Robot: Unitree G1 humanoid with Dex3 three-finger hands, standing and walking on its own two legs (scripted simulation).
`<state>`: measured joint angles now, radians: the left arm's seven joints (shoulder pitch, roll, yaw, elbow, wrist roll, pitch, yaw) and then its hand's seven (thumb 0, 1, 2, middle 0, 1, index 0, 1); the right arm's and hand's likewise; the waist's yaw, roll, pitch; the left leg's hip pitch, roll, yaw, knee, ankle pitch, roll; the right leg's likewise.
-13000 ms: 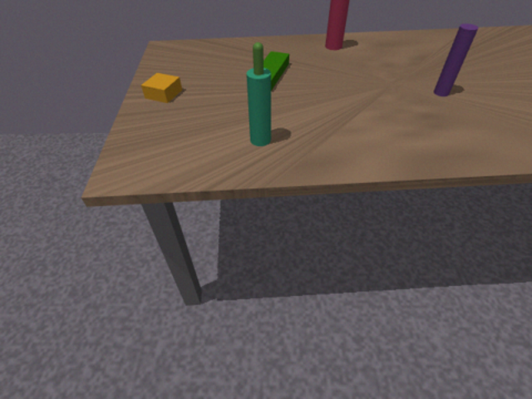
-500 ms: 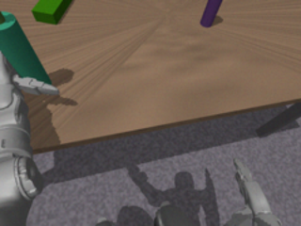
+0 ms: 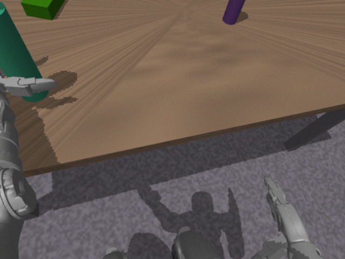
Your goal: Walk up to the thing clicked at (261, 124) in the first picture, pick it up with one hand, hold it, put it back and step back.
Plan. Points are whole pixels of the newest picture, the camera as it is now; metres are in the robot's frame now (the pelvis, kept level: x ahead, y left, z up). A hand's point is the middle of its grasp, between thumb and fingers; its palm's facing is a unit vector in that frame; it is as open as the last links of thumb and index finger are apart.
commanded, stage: close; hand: left
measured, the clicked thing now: (5, 43) +0.55 +0.20 +0.15
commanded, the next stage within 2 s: settle in 0.22 s
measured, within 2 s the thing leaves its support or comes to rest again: leaves its support in 0.86 s
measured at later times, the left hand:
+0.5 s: hand (22, 75) +0.53 +0.20 +0.09, palm faces +0.17 -0.99 -0.02, open 7.7 cm
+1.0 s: hand (12, 77) +0.51 +0.21 +0.12, palm faces +0.18 -0.98 -0.05, open 8.0 cm
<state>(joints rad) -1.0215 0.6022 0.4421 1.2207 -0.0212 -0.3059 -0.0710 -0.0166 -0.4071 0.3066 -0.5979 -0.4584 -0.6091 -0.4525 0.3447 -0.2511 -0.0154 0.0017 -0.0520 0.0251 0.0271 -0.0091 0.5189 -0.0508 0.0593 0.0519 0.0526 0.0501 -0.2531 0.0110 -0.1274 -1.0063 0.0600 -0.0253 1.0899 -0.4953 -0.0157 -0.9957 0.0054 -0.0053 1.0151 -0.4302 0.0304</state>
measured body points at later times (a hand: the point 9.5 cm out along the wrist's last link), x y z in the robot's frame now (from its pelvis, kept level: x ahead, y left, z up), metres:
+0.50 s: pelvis +0.01 +0.00 +0.01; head +0.13 +0.02 +0.44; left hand +0.52 +0.25 +0.10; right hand +0.16 -0.27 -0.01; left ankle +0.00 +0.12 -0.66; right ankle +0.02 -0.14 -0.66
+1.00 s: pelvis +0.01 +0.00 +0.03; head +0.11 +0.02 +0.47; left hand +0.49 +0.26 +0.12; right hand +0.18 -0.25 +0.00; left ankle +0.00 +0.12 -0.66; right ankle +0.02 -0.14 -0.66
